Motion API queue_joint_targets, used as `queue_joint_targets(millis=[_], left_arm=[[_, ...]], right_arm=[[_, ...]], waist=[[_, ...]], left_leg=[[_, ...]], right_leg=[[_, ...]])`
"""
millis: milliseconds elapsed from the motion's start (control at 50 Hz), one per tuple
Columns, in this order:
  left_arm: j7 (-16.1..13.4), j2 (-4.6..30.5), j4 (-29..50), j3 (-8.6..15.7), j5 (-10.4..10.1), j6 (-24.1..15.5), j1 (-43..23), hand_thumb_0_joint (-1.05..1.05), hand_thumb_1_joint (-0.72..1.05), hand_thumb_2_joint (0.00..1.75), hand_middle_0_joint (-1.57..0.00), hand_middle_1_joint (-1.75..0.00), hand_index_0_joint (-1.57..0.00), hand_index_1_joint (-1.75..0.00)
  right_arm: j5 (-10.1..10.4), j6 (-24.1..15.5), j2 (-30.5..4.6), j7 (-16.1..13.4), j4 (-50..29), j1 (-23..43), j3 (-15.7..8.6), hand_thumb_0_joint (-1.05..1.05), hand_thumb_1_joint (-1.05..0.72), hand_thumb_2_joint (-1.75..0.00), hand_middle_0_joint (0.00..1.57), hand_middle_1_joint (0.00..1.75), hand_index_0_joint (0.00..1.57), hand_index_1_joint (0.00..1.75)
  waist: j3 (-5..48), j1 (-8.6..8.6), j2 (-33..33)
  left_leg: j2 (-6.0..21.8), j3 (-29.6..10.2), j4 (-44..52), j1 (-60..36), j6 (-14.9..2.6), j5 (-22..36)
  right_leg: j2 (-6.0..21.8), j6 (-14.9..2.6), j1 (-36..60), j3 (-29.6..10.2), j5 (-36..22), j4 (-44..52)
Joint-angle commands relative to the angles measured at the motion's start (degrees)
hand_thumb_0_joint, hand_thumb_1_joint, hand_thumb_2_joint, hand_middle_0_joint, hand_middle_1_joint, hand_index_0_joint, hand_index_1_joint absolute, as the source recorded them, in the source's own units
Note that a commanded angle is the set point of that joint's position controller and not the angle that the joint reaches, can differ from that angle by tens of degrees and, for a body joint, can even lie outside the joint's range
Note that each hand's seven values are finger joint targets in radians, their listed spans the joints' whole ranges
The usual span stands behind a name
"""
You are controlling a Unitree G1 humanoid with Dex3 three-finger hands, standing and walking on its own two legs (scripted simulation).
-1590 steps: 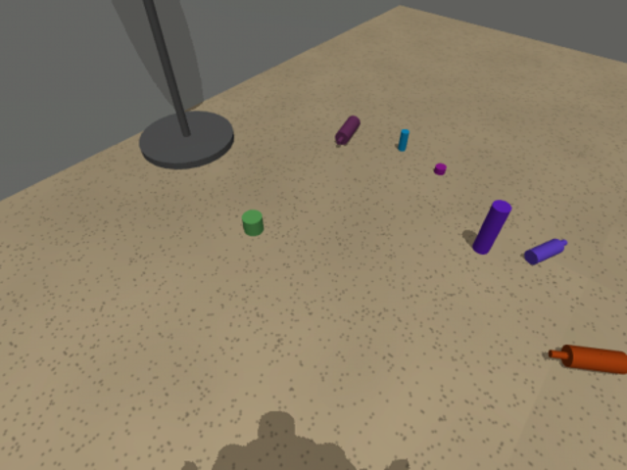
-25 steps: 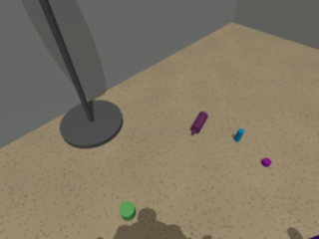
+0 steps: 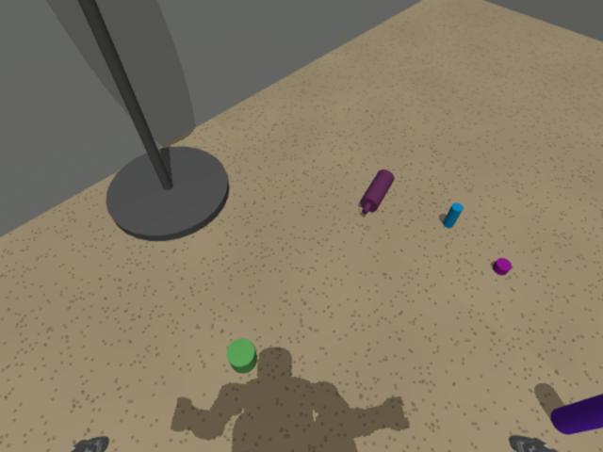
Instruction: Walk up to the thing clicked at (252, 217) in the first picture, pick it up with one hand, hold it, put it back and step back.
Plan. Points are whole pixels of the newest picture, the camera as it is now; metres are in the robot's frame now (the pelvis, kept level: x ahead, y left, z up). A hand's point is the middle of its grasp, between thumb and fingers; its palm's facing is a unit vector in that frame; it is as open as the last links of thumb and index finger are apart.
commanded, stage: step back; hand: left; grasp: from above
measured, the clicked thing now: (242, 356) +0.46 +0.20 -0.73
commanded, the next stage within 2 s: none
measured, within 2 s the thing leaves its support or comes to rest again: neither
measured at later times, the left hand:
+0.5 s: hand out of the picture +0.02 +0.27 -0.16, palm faces -0.12 -0.91 -0.40, open 7.4 cm
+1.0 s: hand out of the picture -0.11 +0.29 -0.15, palm faces +0.00 -0.92 -0.38, open 7.4 cm
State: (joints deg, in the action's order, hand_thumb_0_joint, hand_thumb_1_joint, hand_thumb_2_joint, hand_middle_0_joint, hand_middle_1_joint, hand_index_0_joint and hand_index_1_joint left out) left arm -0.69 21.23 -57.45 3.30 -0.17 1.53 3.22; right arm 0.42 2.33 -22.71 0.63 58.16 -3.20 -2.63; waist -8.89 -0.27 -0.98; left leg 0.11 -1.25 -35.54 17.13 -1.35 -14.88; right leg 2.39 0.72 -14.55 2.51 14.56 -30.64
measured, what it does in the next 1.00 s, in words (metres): walks backwards: right foot, then left foot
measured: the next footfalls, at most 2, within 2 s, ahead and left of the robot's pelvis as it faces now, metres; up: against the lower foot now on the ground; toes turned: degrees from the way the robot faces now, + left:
right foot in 0.50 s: -0.09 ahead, -0.11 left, +0.00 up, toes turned -2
left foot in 0.88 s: -0.17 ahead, +0.13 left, +0.00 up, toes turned -3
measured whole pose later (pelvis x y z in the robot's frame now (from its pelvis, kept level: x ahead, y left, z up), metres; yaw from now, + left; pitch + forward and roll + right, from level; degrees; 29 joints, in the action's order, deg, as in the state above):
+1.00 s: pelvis -0.24 +0.02 -0.01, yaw -1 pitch -3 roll +0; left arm -1.4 22.7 -46.5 4.4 0.3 4.0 6.7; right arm -2.1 1.7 -21.1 0.3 50.3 -9.4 -2.3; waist -10.3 -0.3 1.9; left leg -1.5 -2.1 -36.4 16.1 -1.5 -17.5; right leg -5.7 -1.1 -28.6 -7.9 29.9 -61.9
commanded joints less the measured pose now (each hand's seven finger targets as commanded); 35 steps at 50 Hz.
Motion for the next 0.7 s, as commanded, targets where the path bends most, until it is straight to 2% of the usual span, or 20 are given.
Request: queue_joint_targets(millis=[0, 20, 40, 60, 80, 100, 120, 180, 260, 340, 400, 440, 460, 480, 500, 520, 560, 580, 640, 680], left_arm=[[-0.96, 16.44, 8.35, 3.66, 1.57, -0.51, -6.06, 0.0, 0.9, 0.9, -0.2, -0.3, -0.2, -0.3], [-0.96, 16.44, 9.26, 3.5, 1.7, -0.34, -7.75, 0.0, 0.9, 0.9, -0.2, -0.3, -0.2, -0.3], [-0.92, 15.17, 9.71, 3.16, 1.57, -0.11, -7.56, 0.0, 0.9, 0.9, -0.2, -0.3, -0.2, -0.3], [-0.96, 12.41, 9.94, 2.69, 0.97, 0.34, -5.6, 0.0, 0.9, 0.9, -0.2, -0.3, -0.2, -0.3], [-1.26, 9.84, 10.12, 2.5, 0.44, 0.83, -3.61, 0.0, 0.9, 0.9, -0.2, -0.3, -0.2, -0.3], [-1.77, 10.81, 10.04, 2.8, 0.77, 1.14, -1.59, 0.0, 0.9, 0.9, -0.2, -0.3, -0.2, -0.3], [-2.03, 10.72, 9.34, 2.64, 0.73, 1.24, -0.97, 0.0, 0.9, 0.9, -0.2, -0.3, -0.2, -0.3], [-1.87, 11.89, 7.91, 2.69, 0.18, 1.2, 3.36, 0.0, 0.9, 0.9, -0.2, -0.3, -0.2, -0.3], [-1.34, 11.93, 10.35, 3.36, 1.22, 0.77, 2.93, 0.0, 0.9, 0.9, -0.2, -0.3, -0.2, -0.3], [-0.82, 11.09, 11.91, 3.73, 1.06, 0.26, 2.49, 0.0, 0.9, 0.9, -0.2, -0.3, -0.2, -0.3], [-0.31, 10.55, 10.86, 3.98, 1.14, -0.13, 6.42, 0.0, 0.9, 0.9, -0.2, -0.3, -0.2, -0.3], [-0.05, 9.93, 8.5, 4.2, 1.47, -0.35, 12.3, 0.0, 0.9, 0.9, -0.2, -0.3, -0.2, -0.3], [-0.22, 10.59, 8.06, 4.39, 2.03, -0.6, 13.75, 0.0, 0.9, 0.9, -0.2, -0.3, -0.2, -0.3], [-0.24, 14.86, 9.12, 5.5, 2.93, -1.1, 13.16, 0.0, 0.9, 0.9, -0.2, -0.3, -0.2, -0.3], [-0.08, 22.0, 11.16, 6.73, 2.23, -0.74, 8.84, 0.0, 0.9, 0.9, -0.2, -0.3, -0.2, -0.3], [-0.27, 21.19, 13.76, 6.64, 2.74, -1.34, 5.04, 0.0, 0.9, 0.9, -0.2, -0.3, -0.2, -0.3], [-0.82, 14.72, 14.67, 5.02, 1.67, -1.39, -0.72, 0.0, 0.9, 0.9, -0.2, -0.3, -0.2, -0.3], [-0.94, 13.93, 15.3, 5.16, 1.92, -1.29, -1.16, 0.0, 0.9, 0.9, -0.2, -0.3, -0.2, -0.3], [-1.01, 11.64, 15.94, 4.71, 2.18, -1.21, 3.4, 0.0, 0.9, 0.9, -0.2, -0.3, -0.2, -0.3], [-1.49, 11.69, 15.88, 4.78, 2.28, -1.06, 6.09, 0.0, 0.9, 0.9, -0.2, -0.3, -0.2, -0.3]], right_arm=[[-0.42, 0.37, -9.08, 0.31, -4.23, -8.05, -2.94, 0.0, -0.9, -0.9, 0.2, 0.3, 0.2, 0.3], [-0.35, 0.27, -9.71, 0.51, -4.15, -10.18, -3.3, 0.0, -0.9, -0.9, 0.2, 0.3, 0.2, 0.3], [-0.55, -0.1, -10.24, 0.59, -4.24, -10.59, -3.64, 0.0, -0.9, -0.9, 0.2, 0.3, 0.2, 0.3], [-1.29, -0.69, -12.89, 0.36, -5.09, -9.69, -4.16, 0.0, -0.9, -0.9, 0.2, 0.3, 0.2, 0.3], [-1.96, -1.35, -17.09, 0.16, -6.06, -7.84, -4.93, 0.0, -0.9, -0.9, 0.2, 0.3, 0.2, 0.3], [-2.27, -1.9, -18.85, -0.24, -6.97, -7.36, -5.32, 0.0, -0.9, -0.9, 0.2, 0.3, 0.2, 0.3], [-2.17, -1.98, -18.41, -0.55, -7.84, -5.58, -5.12, 0.0, -0.9, -0.9, 0.2, 0.3, 0.2, 0.3], [-2.33, -2.3, -13.36, -1.94, -10.37, -1.21, -4.1, 0.0, -0.9, -0.9, 0.2, 0.3, 0.2, 0.3], [-1.94, -2.47, -11.85, -2.66, -10.99, -6.71, -4.34, 0.0, -0.9, -0.9, 0.2, 0.3, 0.2, 0.3], [-1.93, -2.35, -13.34, -2.77, -11.83, -8.85, -4.58, 0.0, -0.9, -0.9, 0.2, 0.3, 0.2, 0.3], [-1.92, -1.79, -14.04, -2.5, -13.04, -6.1, -4.12, 0.0, -0.9, -0.9, 0.2, 0.3, 0.2, 0.3], [-1.35, -1.13, -14.8, -2.16, -13.56, -3.44, -4.15, 0.0, -0.9, -0.9, 0.2, 0.3, 0.2, 0.3], [-0.93, -0.88, -13.25, -1.96, -13.37, -3.01, -3.68, 0.0, -0.9, -0.9, 0.2, 0.3, 0.2, 0.3], [-0.56, -0.74, -10.79, -1.79, -13.82, -3.88, -2.9, 0.0, -0.9, -0.9, 0.2, 0.3, 0.2, 0.3], [-0.25, -0.52, -9.85, -2.45, -14.33, -0.46, -3.35, 0.0, -0.9, -0.9, 0.2, 0.3, 0.2, 0.3], [-0.62, -0.24, -11.85, -2.76, -12.96, -1.77, -4.03, 0.0, -0.9, -0.9, 0.2, 0.3, 0.2, 0.3], [0.29, -0.32, -10.77, -2.47, -10.14, -7.56, -3.41, 0.0, -0.9, -0.9, 0.2, 0.3, 0.2, 0.3], [0.41, -0.65, -10.43, -2.65, -9.91, -8.16, -2.97, 0.0, -0.9, -0.9, 0.2, 0.3, 0.2, 0.3], [-0.23, -0.9, -10.32, -2.76, -10.16, -8.64, -2.28, 0.0, -0.9, -0.9, 0.2, 0.3, 0.2, 0.3], [-0.42, -0.89, -9.98, -2.81, -11.53, -6.96, -2.18, 0.0, -0.9, -0.9, 0.2, 0.3, 0.2, 0.3]], waist=[[11.68, -2.93, 13.48], [10.95, -3.91, 13.11], [10.1, -3.8, 9.29], [8.68, -3.29, -2.4], [7.71, -2.07, -12.12], [9.47, -1.59, -8.09], [11.53, -1.57, -8.38], [12.01, 1.45, -7.44], [13.08, -1.07, -4.51], [13.19, -2.61, -6.37], [14.21, -1.32, -7.78], [15.25, 1.76, -7.79], [14.83, 2.41, -6.14], [12.98, 1.65, 5.5], [8.86, 4.11, 19.69], [5.44, 2.64, 15.54], [5.3, -2.06, 7.03], [5.65, -1.89, 8.92], [8.69, 1.4, 8.67], [9.65, 3.0, 9.97]], left_leg=[[-1.5, -1.3, -12.89, -6.78, -2.32, -10.36], [-0.5, -2.15, -10.56, -8.03, -2.7, -8.33], [1.02, -2.79, -4.37, -6.96, -3.02, 0.89], [8.69, -12.61, 9.18, -2.7, -4.85, 16.37], [16.66, -25.71, 16.39, -3.67, -8.44, 26.5], [19.21, -26.06, 13.75, -3.87, -12.09, 34.3], [19.83, -26.57, 13.38, -4.89, -13.32, 34.97], [14.09, -15.24, 9.26, -7.83, -10.9, 31.42], [15.12, -14.92, 7.59, -15.25, -13.59, 32.55], [16.27, -14.05, 6.23, -17.32, -14.32, 33.58], [13.81, -11.22, 5.38, -11.07, -11.73, 24.73], [12.61, -9.27, 3.26, -4.47, -8.98, 18.29], [11.05, -8.41, 1.48, 0.79, -5.98, 11.91], [4.44, -5.76, -6.69, 11.46, -1.99, 0.64], [-6.5, -1.46, -22.29, 11.54, 0.91, -19.9], [-4.95, -8.86, -32.59, 9.17, 1.54, -21.2], [-7.35, -10.86, -35.8, 10.45, 1.37, -13.68], [-7.85, -9.01, -34.91, 10.77, 1.58, -12.36], [-7.59, -7.21, -30.56, 12.56, 2.74, -13.21], [-5.69, -6.67, -24.5, 14.33, 3.0, -15.0]], right_leg=[[17.37, -13.98, -7.26, -13.73, -17.9, 5.65], [16.2, -12.38, -9.78, -12.61, -14.92, 3.14], [11.95, -9.73, -9.03, -9.42, -10.59, -2.27], [2.79, -5.21, -8.07, -4.52, -1.79, -13.56], [-7.66, -3.02, -12.85, -5.62, 18.9, -23.59], [-7.96, -2.82, -11.85, -11.71, 23.91, -31.17], [-8.91, -3.01, -12.44, -14.47, 24.06, -36.06], [-8.02, -2.23, -14.79, -14.18, 16.0, -40.9], [-7.02, 0.27, -15.67, -12.36, 16.59, -37.11], [-4.94, 0.63, -13.36, -9.52, 17.17, -24.77], [-4.11, -0.44, -4.75, -5.32, 12.98, -12.28], [-4.03, -2.16, 4.65, -2.39, 2.07, 1.07], [-2.35, -3.28, 8.36, -4.85, -2.53, 5.01], [6.94, -6.43, 10.45, -20.91, -1.58, 8.43], [20.25, -18.08, -3.54, -36.34, -2.7, 15.13], [22.67, -20.37, -8.77, -38.81, -8.27, 14.4], [12.08, -13.91, -4.76, -20.05, -19.44, 8.31], [10.16, -12.24, -3.48, -16.89, -19.86, 7.4], [8.8, -12.27, 6.38, -14.78, -24.38, 4.38], [11.12, -13.72, 12.0, -16.57, -26.06, 3.94]])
